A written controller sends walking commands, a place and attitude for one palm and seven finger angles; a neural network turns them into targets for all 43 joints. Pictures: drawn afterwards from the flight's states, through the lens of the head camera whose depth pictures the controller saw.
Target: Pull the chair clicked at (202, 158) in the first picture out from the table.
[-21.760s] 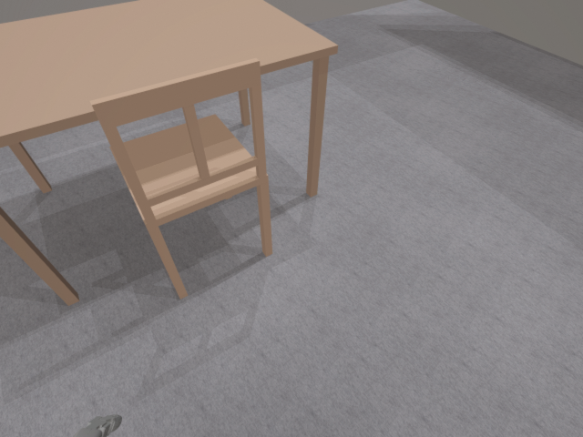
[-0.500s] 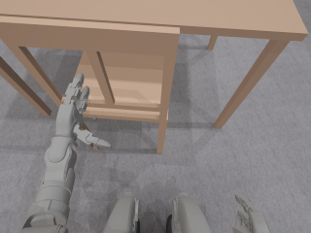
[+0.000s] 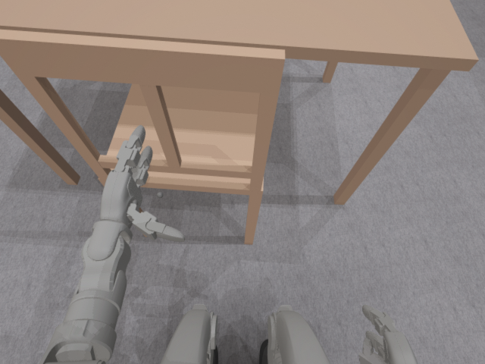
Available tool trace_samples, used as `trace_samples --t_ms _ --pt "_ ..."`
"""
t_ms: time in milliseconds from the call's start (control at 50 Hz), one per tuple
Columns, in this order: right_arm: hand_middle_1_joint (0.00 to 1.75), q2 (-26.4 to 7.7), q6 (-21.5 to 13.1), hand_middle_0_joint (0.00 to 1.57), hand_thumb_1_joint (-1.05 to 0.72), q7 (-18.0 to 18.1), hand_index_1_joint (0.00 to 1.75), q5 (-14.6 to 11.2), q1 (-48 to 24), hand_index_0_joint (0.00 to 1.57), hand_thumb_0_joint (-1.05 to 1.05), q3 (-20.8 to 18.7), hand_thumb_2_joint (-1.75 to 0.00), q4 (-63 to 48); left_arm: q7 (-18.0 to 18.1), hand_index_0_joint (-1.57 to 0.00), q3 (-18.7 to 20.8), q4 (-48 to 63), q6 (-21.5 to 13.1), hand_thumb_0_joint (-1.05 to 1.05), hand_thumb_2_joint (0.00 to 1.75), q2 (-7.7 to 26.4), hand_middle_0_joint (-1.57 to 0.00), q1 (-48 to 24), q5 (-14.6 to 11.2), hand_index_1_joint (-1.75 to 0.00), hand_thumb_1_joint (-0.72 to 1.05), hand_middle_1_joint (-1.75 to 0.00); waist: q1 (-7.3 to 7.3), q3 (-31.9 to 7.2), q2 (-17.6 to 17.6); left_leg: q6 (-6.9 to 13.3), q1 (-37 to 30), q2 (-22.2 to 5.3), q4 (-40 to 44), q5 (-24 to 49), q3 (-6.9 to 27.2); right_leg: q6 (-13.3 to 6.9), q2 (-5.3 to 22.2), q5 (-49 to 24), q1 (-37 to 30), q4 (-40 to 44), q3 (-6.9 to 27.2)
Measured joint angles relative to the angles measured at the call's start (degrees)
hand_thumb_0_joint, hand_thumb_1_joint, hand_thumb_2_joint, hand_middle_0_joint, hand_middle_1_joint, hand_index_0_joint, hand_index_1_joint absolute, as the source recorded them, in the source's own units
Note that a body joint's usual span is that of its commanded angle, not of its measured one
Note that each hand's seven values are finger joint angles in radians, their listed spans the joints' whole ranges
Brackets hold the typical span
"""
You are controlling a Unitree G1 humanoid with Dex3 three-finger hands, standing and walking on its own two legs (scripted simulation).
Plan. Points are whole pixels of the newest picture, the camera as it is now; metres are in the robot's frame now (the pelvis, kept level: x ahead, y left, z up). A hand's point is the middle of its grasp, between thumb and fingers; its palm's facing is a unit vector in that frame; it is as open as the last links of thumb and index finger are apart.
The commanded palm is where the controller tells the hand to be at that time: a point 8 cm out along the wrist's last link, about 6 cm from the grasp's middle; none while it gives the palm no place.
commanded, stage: aim the fingers beside a spindle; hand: left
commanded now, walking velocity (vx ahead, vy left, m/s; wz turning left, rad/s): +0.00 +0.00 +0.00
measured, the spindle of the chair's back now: (164, 129) +0.52 +0.16 +0.01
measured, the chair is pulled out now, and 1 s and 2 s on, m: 0.00 0.00 0.00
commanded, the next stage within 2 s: push the fingers through the gap in 1.96 s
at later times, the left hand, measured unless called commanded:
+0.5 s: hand (154, 187) +0.39 +0.15 +0.03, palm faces -0.03 -1.00 -0.04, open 16.9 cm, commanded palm +0.36 +0.22 +0.03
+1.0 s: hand (151, 192) +0.38 +0.16 +0.02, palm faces -0.02 -1.00 -0.04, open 16.9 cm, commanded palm +0.35 +0.21 +0.03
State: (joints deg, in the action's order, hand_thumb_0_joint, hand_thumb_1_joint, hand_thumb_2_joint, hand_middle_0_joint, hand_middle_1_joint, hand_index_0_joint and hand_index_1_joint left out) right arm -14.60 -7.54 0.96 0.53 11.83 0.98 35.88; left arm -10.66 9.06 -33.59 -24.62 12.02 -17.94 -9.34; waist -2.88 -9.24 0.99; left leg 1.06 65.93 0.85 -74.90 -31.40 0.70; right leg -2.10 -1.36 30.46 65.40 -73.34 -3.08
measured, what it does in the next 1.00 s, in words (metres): stands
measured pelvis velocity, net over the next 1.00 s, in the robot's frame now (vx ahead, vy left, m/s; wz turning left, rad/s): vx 0.00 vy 0.00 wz -0.01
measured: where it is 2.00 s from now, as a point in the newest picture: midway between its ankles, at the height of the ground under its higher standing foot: outside the picture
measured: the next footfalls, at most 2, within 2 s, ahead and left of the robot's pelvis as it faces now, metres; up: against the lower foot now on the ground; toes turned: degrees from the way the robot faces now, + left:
none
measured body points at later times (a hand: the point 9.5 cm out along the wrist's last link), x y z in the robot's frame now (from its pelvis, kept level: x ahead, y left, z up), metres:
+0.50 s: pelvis +0.00 +0.00 +0.00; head +0.11 +0.00 +0.43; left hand +0.38 +0.21 +0.03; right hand +0.14 -0.26 -0.11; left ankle +0.04 +0.11 -0.61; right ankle +0.04 -0.10 -0.62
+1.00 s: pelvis +0.00 +0.00 +0.00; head +0.11 +0.00 +0.43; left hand +0.37 +0.21 +0.03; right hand +0.15 -0.25 -0.11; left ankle +0.04 +0.11 -0.61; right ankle +0.04 -0.10 -0.61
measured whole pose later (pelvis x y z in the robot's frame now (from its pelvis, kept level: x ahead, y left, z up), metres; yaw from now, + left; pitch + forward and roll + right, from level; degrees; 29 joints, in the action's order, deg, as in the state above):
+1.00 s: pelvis +0.00 +0.00 +0.00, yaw +0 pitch +22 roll -1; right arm -14.2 -7.2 0.9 0.7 11.2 1.0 34.9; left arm -9.7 11.7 -32.4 -25.3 13.3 -17.1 -8.8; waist -3.2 -9.2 0.7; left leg 0.9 66.0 0.5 -75.1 -31.4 0.3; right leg -2.2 -1.8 30.3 65.8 -73.8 -2.6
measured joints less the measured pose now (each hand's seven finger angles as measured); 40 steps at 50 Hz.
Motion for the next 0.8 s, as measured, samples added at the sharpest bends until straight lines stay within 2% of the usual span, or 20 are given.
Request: trace_samples --t_ms 120,240,320,420,520,600,700,800 --pt "0.30 0.32 0.19 0.20 -0.90 -0.20 0.30 0.53 -0.55 0.20 0.01 -0.28 -0.90 -0.56 1.99 -0.06 2.14 2.43 -1.71 -0.01 0.30 0.83 -0.07 0.62 0.89 -0.08 -0.50 -0.08 -0.36 0.11 -0.21 -0.11 -0.06 -0.35 -0.15 -0.13 -0.52 -0.08 -0.34 -0.04 0.33 -0.40 0.51" --pt "0.30 0.00 0.69 0.20 -0.90 -0.05 0.30 -0.21 0.13 0.20 0.01 0.16 -0.90 -0.38 -0.24 -0.06 2.57 -0.98 -0.21 -0.01 0.30 2.77 -0.06 -0.54 -0.62 -0.08 -0.49 -0.08 0.19 -0.23 0.06 -0.20 -0.50 -0.18 0.32 0.11 -0.20 -0.21 -0.20 -0.07 -0.22 -0.02 0.23" --pt "0.30 -0.27 0.24 0.20 -0.90 0.19 0.30 -0.52 0.62 0.20 0.01 0.03 -0.90 -0.38 -1.64 -0.06 1.22 -0.72 0.66 -0.01 0.30 1.92 -0.06 0.50 -1.67 -0.08 -0.50 -0.08 0.38 -0.03 0.26 -0.25 -0.45 -0.08 0.35 0.20 0.17 -0.27 -0.12 -0.12 -0.38 0.20 -0.13" --pt "0.30 -0.25 -0.44 0.20 -0.90 0.34 0.30 0.00 0.14 0.20 0.01 -0.21 -0.90 0.38 -0.52 -0.06 0.63 1.49 -1.27 -0.01 0.30 0.45 -0.06 0.70 -0.68 -0.08 -0.50 -0.08 0.14 0.18 -0.02 -0.31 -0.21 -0.18 -0.05 0.05 0.18 -0.30 -0.21 -0.05 -0.13 -0.13 -0.14" --pt "0.30 0.04 0.02 0.20 -0.90 0.36 0.30 0.19 -0.60 0.20 0.01 0.14 -0.90 0.31 0.30 -0.06 3.26 -1.65 -1.76 -0.01 0.30 1.94 -0.07 -2.25 0.50 -0.08 -0.50 -0.08 -0.61 0.03 -0.50 -0.34 0.46 -0.32 -0.46 -0.02 -0.16 -0.36 -0.35 0.02 0.81 -0.79 0.18" --pt "0.30 0.03 0.39 0.20 -0.90 0.26 0.30 -0.10 -0.14 0.20 0.01 0.08 -0.90 -0.68 -0.85 -0.06 4.89 -2.60 0.00 -0.01 0.30 3.57 -0.07 -1.94 -0.55 -0.08 -0.49 -0.08 -0.71 0.04 -0.19 -0.31 0.74 -0.46 -0.43 -0.04 -0.29 -0.35 -0.50 -0.09 1.14 -0.72 0.32" --pt "0.30 -0.31 0.08 0.20 -0.90 0.15 0.30 -0.49 0.98 0.20 0.01 -0.30 -0.90 -0.46 -2.57 -0.06 2.77 1.52 0.04 -0.01 0.30 2.53 -0.06 1.62 -2.66 -0.08 -0.49 -0.08 0.28 0.21 0.48 -0.14 -0.38 -0.32 0.24 -0.03 -0.14 -0.12 -0.39 -0.14 -0.20 0.22 0.23" --pt "0.30 -0.32 -0.22 0.20 -0.90 0.20 0.30 -0.34 0.80 0.20 0.01 -0.17 -0.90 0.58 -1.68 -0.06 0.17 2.31 -0.98 -0.01 0.30 0.60 -0.06 1.63 -1.52 -0.08 -0.50 -0.08 0.63 -0.20 0.32 -0.01 -0.87 -0.02 0.45 0.02 0.02 0.03 -0.11 -0.05 -0.84 0.46 0.09"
